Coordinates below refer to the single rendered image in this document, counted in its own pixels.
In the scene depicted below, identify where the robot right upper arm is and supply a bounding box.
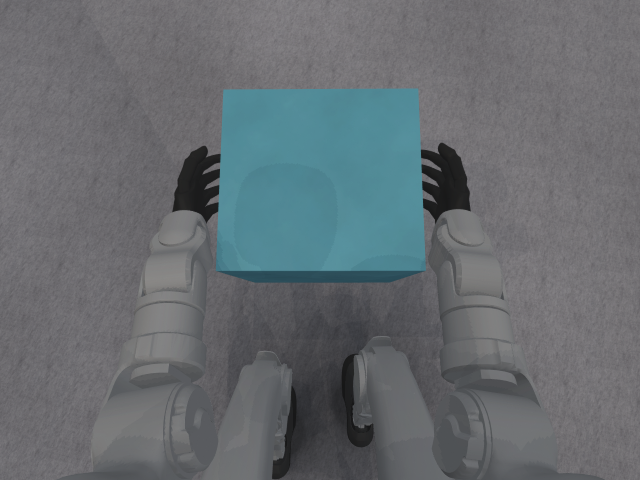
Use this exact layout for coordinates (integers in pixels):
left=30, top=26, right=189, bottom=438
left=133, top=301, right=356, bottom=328
left=432, top=388, right=605, bottom=480

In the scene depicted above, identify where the robot right hand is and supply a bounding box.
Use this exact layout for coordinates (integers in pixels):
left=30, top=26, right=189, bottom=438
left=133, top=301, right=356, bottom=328
left=421, top=143, right=471, bottom=224

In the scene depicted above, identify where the carton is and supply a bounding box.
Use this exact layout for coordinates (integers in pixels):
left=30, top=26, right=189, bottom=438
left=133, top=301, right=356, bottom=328
left=216, top=88, right=426, bottom=283

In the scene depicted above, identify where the right robot forearm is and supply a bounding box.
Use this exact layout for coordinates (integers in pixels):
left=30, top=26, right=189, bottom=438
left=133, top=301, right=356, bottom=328
left=428, top=209, right=558, bottom=461

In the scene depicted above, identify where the robot left hand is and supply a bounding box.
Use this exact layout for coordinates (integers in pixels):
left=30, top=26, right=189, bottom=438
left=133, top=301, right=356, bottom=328
left=172, top=146, right=221, bottom=224

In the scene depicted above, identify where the robot left upper arm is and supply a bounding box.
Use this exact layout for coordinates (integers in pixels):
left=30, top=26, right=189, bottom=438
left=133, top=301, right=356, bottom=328
left=57, top=381, right=218, bottom=480

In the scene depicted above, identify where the left robot forearm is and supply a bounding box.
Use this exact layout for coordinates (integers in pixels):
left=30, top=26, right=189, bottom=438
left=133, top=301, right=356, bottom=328
left=91, top=210, right=213, bottom=466

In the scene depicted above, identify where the left robot thigh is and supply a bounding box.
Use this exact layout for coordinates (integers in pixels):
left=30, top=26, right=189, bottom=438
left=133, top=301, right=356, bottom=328
left=201, top=360, right=292, bottom=480

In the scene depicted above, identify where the robot right shin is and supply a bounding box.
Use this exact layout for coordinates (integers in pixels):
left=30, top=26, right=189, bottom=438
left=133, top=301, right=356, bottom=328
left=352, top=336, right=410, bottom=426

